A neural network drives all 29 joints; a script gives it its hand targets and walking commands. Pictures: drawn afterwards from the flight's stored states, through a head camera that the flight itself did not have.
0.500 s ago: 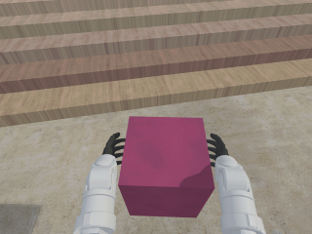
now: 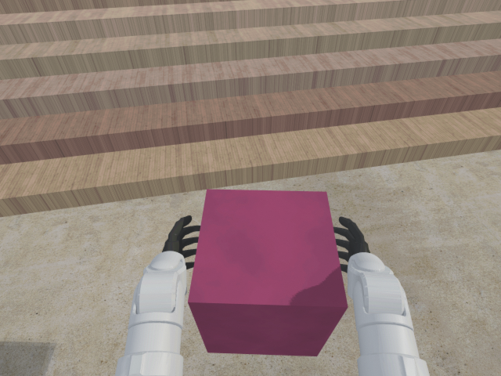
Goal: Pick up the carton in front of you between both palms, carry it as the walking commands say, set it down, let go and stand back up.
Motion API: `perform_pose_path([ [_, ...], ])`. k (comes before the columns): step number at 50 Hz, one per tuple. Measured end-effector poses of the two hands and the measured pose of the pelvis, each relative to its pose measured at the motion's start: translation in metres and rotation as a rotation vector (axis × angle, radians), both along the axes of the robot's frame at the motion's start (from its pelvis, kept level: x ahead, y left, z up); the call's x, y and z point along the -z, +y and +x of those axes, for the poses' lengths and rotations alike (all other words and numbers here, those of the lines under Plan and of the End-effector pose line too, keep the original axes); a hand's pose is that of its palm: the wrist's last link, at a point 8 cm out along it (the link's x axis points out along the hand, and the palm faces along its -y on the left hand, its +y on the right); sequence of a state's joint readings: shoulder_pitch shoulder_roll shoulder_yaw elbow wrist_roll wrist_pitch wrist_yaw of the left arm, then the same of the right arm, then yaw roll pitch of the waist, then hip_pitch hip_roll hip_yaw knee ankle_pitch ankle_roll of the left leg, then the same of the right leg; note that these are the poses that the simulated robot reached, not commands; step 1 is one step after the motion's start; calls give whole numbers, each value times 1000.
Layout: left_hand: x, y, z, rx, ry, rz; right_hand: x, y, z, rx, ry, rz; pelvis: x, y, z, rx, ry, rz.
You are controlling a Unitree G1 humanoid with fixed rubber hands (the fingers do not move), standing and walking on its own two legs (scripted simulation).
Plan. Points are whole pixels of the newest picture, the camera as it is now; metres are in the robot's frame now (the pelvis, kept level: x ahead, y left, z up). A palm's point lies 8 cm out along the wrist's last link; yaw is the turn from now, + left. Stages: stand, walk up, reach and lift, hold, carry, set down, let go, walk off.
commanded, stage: hold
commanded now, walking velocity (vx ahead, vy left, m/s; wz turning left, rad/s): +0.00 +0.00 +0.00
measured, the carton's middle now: (264, 276) +0.30 +0.00 -0.03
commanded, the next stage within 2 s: carry in 1.28 s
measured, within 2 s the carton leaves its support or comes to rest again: neither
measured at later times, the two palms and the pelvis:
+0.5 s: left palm (174, 261) +0.28 +0.15 +0.05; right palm (358, 262) +0.28 -0.15 +0.05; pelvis -0.01 +0.00 +0.00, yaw +0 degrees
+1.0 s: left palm (174, 262) +0.28 +0.15 +0.05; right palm (357, 263) +0.28 -0.15 +0.04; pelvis +0.00 +0.00 +0.00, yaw +0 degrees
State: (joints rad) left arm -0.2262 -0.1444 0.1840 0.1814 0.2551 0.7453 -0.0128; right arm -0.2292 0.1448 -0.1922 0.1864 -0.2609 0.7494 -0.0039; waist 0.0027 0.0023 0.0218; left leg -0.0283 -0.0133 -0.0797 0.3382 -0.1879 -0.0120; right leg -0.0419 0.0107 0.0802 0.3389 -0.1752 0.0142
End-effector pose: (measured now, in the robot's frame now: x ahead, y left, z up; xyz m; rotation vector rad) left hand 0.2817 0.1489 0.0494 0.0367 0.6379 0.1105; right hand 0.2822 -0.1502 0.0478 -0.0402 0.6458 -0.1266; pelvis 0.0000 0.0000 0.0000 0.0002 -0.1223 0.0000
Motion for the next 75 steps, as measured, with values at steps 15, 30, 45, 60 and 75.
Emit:
perform_pose_path([
  [15,2,-1,-5,-13,17,-17,2,-1,-5,9,16,16,3,-1,-13,-1,-19,0],
  [30,1,-1,-1,-9,18,-8,1,-1,0,2,17,8,2,-2,-6,-3,-14,0],
  [45,3,0,-2,-1,24,4,2,0,-1,-4,24,-4,0,-1,-1,-2,-10,0],
  [60,3,0,-3,-2,23,0,3,0,-3,1,22,1,1,0,-5,0,-10,0],
  [75,-13,15,22,-42,-35,-37,-17,15,29,4,-36,25,10,12,24,-32,144,3],
])
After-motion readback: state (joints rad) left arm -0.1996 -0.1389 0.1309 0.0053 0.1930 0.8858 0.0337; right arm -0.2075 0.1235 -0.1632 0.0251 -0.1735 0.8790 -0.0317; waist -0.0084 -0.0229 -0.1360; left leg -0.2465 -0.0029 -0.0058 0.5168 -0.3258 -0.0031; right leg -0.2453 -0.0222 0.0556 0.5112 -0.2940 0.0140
